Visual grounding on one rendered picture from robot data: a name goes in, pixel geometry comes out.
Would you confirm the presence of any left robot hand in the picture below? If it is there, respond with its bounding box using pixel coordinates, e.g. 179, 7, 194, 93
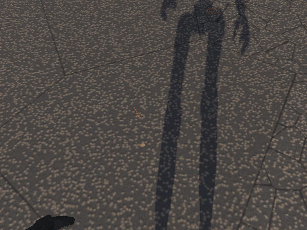
25, 215, 75, 230

